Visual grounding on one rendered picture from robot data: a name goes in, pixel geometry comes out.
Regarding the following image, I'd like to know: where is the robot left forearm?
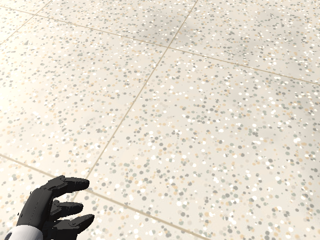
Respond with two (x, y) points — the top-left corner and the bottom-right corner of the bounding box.
(4, 225), (43, 240)

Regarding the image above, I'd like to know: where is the left robot hand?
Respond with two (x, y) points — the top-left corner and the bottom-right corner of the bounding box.
(16, 175), (95, 240)

